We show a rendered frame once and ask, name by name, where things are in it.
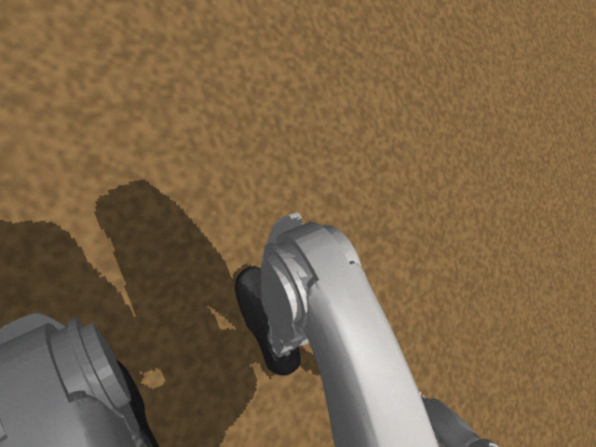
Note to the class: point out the right robot foot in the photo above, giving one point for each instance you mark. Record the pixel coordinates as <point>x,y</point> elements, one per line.
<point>248,293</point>

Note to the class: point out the right robot hand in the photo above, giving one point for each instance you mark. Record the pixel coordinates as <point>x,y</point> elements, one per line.
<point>450,429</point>

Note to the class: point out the left robot foot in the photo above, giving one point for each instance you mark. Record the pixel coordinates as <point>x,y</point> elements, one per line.
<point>137,406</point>

